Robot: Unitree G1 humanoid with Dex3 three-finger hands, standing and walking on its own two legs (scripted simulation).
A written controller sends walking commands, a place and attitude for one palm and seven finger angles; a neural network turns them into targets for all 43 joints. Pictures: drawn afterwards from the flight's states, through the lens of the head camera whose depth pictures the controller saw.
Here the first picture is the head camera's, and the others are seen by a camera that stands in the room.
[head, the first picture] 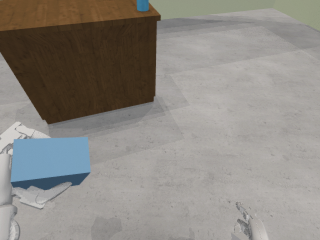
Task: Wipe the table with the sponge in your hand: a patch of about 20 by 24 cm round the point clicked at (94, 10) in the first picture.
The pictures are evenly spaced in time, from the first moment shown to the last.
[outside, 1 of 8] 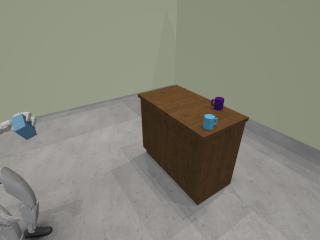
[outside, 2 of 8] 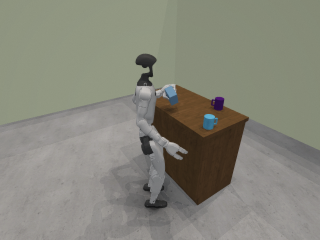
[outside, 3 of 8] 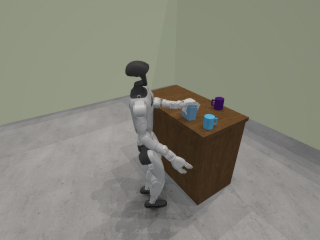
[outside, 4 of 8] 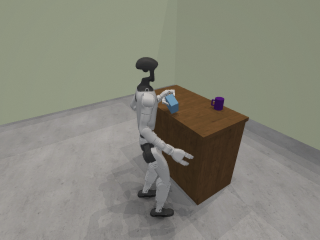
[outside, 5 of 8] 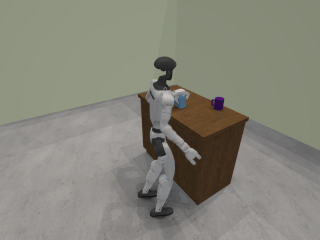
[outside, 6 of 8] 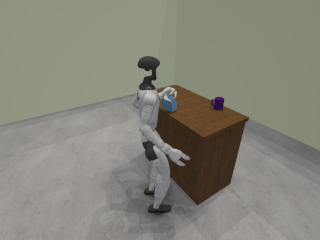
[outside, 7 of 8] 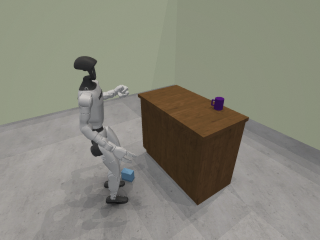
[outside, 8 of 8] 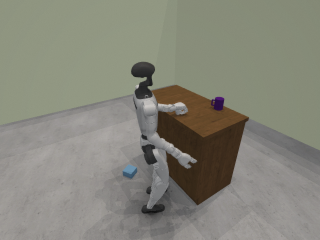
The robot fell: no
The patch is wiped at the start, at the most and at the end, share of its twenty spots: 0.00 1.00 1.00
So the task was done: no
